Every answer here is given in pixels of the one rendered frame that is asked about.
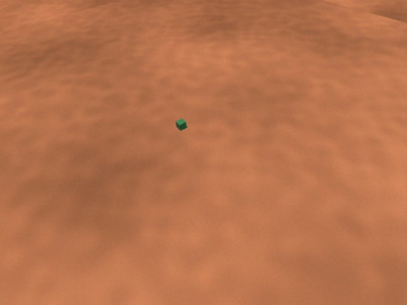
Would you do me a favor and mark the cube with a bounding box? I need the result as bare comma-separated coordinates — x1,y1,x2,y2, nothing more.
176,118,186,131

